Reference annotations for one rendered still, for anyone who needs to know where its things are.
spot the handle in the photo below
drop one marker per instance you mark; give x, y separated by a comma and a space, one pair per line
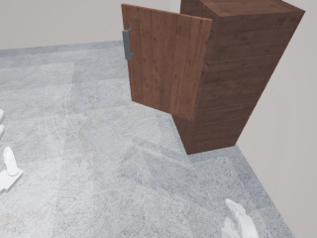
126, 42

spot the robot right hand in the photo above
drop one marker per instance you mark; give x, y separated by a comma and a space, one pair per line
243, 227

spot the cupboard door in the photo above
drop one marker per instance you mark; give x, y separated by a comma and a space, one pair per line
169, 50

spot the robot left hand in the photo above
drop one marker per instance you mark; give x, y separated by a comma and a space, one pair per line
10, 176

